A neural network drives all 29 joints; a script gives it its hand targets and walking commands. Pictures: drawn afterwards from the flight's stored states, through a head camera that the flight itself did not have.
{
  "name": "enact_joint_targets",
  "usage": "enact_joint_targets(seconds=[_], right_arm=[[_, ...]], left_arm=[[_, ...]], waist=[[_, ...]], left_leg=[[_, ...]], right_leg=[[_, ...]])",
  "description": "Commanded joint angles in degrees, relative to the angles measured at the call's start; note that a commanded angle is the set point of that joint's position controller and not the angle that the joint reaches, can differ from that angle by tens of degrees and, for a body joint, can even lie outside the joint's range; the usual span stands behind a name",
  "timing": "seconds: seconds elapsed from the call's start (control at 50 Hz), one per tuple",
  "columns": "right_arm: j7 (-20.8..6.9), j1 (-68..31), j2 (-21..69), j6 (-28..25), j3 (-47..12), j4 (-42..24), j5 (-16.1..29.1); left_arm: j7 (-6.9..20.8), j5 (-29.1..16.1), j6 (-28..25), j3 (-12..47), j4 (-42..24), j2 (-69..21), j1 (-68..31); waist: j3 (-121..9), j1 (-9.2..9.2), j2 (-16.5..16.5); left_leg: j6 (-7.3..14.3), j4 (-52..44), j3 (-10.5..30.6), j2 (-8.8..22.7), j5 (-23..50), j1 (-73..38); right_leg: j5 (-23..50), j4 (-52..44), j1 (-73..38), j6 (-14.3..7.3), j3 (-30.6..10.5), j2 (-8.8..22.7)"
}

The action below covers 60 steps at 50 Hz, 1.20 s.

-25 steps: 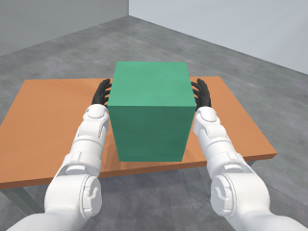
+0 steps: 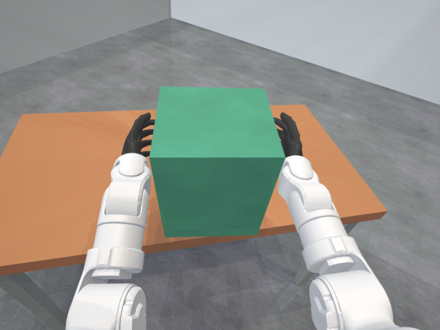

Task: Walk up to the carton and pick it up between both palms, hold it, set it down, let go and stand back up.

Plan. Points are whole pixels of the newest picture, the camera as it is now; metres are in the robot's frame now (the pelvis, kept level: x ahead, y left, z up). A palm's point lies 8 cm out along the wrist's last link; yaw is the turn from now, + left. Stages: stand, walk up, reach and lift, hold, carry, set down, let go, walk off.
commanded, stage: reach and lift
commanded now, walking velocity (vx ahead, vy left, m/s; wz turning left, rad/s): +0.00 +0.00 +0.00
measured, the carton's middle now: (212, 166) +0.39 +0.00 +0.11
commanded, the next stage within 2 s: hold in 1.18 s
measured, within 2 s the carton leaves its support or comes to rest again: neither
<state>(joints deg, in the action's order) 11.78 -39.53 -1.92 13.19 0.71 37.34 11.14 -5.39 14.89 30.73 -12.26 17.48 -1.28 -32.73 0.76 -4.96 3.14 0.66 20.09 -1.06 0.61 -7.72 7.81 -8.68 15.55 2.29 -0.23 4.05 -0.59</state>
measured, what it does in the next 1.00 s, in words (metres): stands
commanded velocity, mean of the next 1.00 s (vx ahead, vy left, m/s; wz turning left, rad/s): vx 0.00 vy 0.00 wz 0.00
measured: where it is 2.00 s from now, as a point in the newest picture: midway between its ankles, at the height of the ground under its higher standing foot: outside the picture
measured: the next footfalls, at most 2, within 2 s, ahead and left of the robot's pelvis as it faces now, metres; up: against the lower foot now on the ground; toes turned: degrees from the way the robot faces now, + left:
none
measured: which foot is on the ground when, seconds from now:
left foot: down 0.00-1.00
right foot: down 0.00-1.00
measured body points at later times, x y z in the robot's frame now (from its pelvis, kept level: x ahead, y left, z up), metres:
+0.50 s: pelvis +0.00 -0.01 +0.00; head -0.03 +0.02 +0.45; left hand +0.39 +0.14 +0.16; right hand +0.39 -0.15 +0.16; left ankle +0.04 +0.10 -0.75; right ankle +0.00 -0.11 -0.75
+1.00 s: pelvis +0.00 -0.01 +0.00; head -0.03 +0.03 +0.45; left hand +0.38 +0.14 +0.17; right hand +0.38 -0.14 +0.18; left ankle +0.04 +0.10 -0.75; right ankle +0.00 -0.11 -0.75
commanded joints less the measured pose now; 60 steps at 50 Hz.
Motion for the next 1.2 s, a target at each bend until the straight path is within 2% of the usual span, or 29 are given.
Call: enact_joint_targets(seconds=[0.0, 0.04, 0.06, 0.1, 0.16, 0.2, 0.24, 0.3, 0.38, 0.5, 0.56, 0.64, 0.72, 0.84, 0.88, 0.94, 0.98, 1.0, 1.02, 1.06, 1.12, 1.18], right_arm=[[-5.4, -40.5, 36.6, -3.4, -20.8, -18.7, 2.8], [-5.6, -39.8, 36.2, -3.1, -20.7, -18.7, 2.9], [-5.5, -40.3, 36.3, -3.0, -21.0, -19.1, 2.8], [-5.4, -40.4, 35.7, -2.7, -20.1, -18.0, 2.0], [-5.4, -42.9, 36.9, -3.1, -20.7, -21.2, 2.0], [-5.2, -41.9, 36.7, -2.8, -20.8, -20.5, 1.8], [-4.9, -43.0, 36.8, -2.5, -20.8, -20.6, 2.1], [-5.0, -42.2, 36.5, -2.5, -20.3, -19.0, 1.7], [-4.8, -42.7, 36.3, -2.3, -19.0, -18.3, 1.1], [-4.3, -42.8, 35.5, -2.4, -20.0, -19.9, 2.0], [-4.1, -41.8, 35.5, -2.4, -20.9, -21.4, 2.7], [-4.1, -41.5, 34.7, -1.7, -19.0, -19.1, 1.9], [-4.1, -43.3, 35.5, -2.4, -21.7, -23.9, 3.4], [-3.7, -43.0, 34.8, -0.9, -21.1, -22.6, 3.5], [-3.7, -43.3, 34.9, -0.8, -21.1, -24.1, 4.2], [-3.4, -42.3, 34.5, -0.3, -22.4, -24.8, 4.9], [-3.3, -41.3, 34.7, 0.4, -22.6, -24.6, 5.3], [-3.2, -41.0, 34.4, 0.6, -22.4, -24.8, 5.3], [-3.2, -41.2, 34.0, 0.9, -22.5, -25.4, 5.4], [-3.1, -41.4, 34.1, 1.3, -22.9, -26.6, 5.8], [-3.1, -42.2, 34.5, 2.3, -22.0, -25.0, 5.2], [-3.3, -42.8, 34.9, 2.5, -22.2, -25.8, 5.6]], left_arm=[[9.7, -7.8, -3.7, 28.0, -12.3, -38.4, -42.4], [9.8, -7.6, -3.1, 27.5, -12.8, -38.0, -41.8], [10.0, -7.7, -2.9, 27.1, -13.2, -37.6, -41.8], [10.4, -6.6, -2.4, 25.7, -11.3, -36.7, -41.7], [10.6, -7.8, -2.3, 26.7, -12.5, -37.3, -43.4], [10.6, -7.4, -2.1, 26.4, -12.0, -36.4, -42.4], [11.0, -6.8, -1.7, 25.2, -11.6, -36.2, -43.0], [10.9, -6.5, -1.6, 24.8, -11.8, -35.8, -43.3], [11.7, -6.2, -1.1, 23.7, -11.0, -35.1, -44.0], [12.0, -5.7, -0.5, 23.5, -11.2, -34.7, -42.6], [12.1, -6.1, -0.6, 25.1, -14.4, -34.6, -43.1], [12.5, -5.4, 0.5, 23.9, -12.2, -34.3, -42.9], [11.6, -6.9, 0.3, 27.1, -15.9, -35.4, -43.0], [12.1, -6.3, 2.1, 25.1, -14.1, -34.6, -42.1], [12.0, -7.1, 2.2, 26.6, -16.6, -35.1, -42.8], [11.8, -7.2, 2.7, 27.4, -18.7, -34.5, -41.9], [11.8, -7.2, 3.3, 27.2, -19.0, -34.2, -41.2], [11.8, -7.4, 3.6, 27.8, -19.7, -34.1, -41.6], [12.0, -7.3, 4.0, 27.4, -19.4, -34.4, -40.9], [12.1, -7.6, 4.8, 28.3, -20.4, -34.2, -40.9], [12.6, -6.9, 5.7, 26.6, -19.2, -33.7, -42.2], [12.4, -7.1, 6.0, 27.1, -20.0, -34.0, -42.0]], waist=[[-28.9, -0.9, -5.8], [-28.1, -0.83, -5.8], [-27.8, -0.84, -4.8], [-25.4, -0.62, -4.6], [-29.3, -0.68, -4.0], [-28.7, -0.61, -4.3], [-27.2, 0.05, -4.2], [-28.1, -0.45, -3.8], [-26.5, -0.57, -3.6], [-28.7, -0.64, -4.0], [-29.5, -1.11, -4.8], [-25.0, -1.46, -4.1], [-30.7, -1.04, -5.3], [-26.3, -0.78, -3.8], [-29.0, -1.22, -5.0], [-28.5, -1.36, -4.8], [-27.8, -1.08, -4.6], [-27.6, -1.59, -5.2], [-26.9, -1.31, -5.6], [-26.6, -1.68, -5.3], [-24.4, -1.32, -4.5], [-25.2, -1.14, -4.6]], left_leg=[[-3.3, 0.8, 2.4, -1.7, 14.0, -18.1], [-3.1, 0.5, 2.3, -1.7, 14.3, -18.5], [-2.7, 0.3, 2.2, -1.8, 13.9, -18.2], [-2.2, -0.6, 1.7, -1.8, 10.7, -16.5], [-1.7, -0.2, 1.8, -1.8, 11.1, -17.0], [-1.8, 0.2, 1.7, -2.0, 11.9, -17.2], [-1.3, -0.5, 1.2, -2.2, 9.9, -15.7], [-1.4, -0.4, 1.3, -2.0, 11.5, -16.5], [-1.1, -1.1, 0.8, -2.2, 8.9, -15.7], [-1.4, 0.2, 1.0, -2.3, 13.8, -17.7], [-1.8, 0.7, 1.2, -2.4, 16.1, -18.3], [-1.6, -0.4, 1.1, -2.1, 11.8, -17.6], [-2.2, 1.3, 1.6, -2.0, 18.0, -19.8], [-1.5, -0.1, 1.3, -2.1, 13.5, -17.9], [-1.9, 0.6, 1.5, -2.0, 15.8, -19.5], [-2.4, 1.2, 1.7, -2.0, 17.9, -20.2], [-2.2, 0.9, 1.7, -2.1, 17.2, -19.4], [-2.3, 0.7, 1.8, -2.0, 17.2, -19.2], [-2.2, 0.6, 1.6, -2.1, 16.4, -18.8], [-2.4, 0.5, 1.9, -2.1, 16.8, -19.2], [-1.4, -0.9, 1.2, -2.1, 10.4, -17.2], [-1.5, -0.9, 1.2, -2.0, 12.5, -17.6]], right_leg=[[10.4, -1.0, 1.2, 3.1, -0.3, -2.5], [10.6, -1.1, 1.3, 2.9, -0.2, -2.6], [11.0, -1.3, 0.9, 3.2, -0.2, -2.6], [8.6, -1.5, 0.8, 3.3, -0.1, -2.1], [10.2, -0.9, 0.1, 3.3, -0.2, -2.2], [12.0, -0.6, -0.6, 3.4, -0.4, -2.0], [10.5, -0.7, -1.2, 3.7, -0.3, -2.0], [11.6, -0.5, -0.9, 3.8, -0.2, -2.0], [10.0, -0.9, -1.7, 3.8, -0.2, -1.8], [14.2, -0.4, -3.2, 4.1, 0.3, -2.1], [16.6, 0.0, -4.0, 4.2, 0.5, -2.3], [10.4, -1.3, -1.9, 4.0, 0.6, -1.9], [16.0, -0.1, -3.1, 3.8, 0.7, -2.4], [11.7, -0.9, -2.3, 4.0, 0.7, -2.3], [12.8, -0.6, -2.4, 3.8, 0.8, -2.5], [14.5, -0.7, -2.8, 3.9, 0.8, -2.6], [13.9, -0.6, -3.2, 4.0, 0.8, -2.5], [13.4, -0.7, -3.0, 3.7, 0.6, -2.5], [13.0, -0.9, -3.4, 3.7, 0.5, -2.3], [12.7, -0.9, -3.0, 3.8, 0.8, -2.6], [7.2, -1.5, -2.5, 3.8, 0.6, -1.9], [8.8, -1.3, -2.7, 3.7, 0.6, -2.2]])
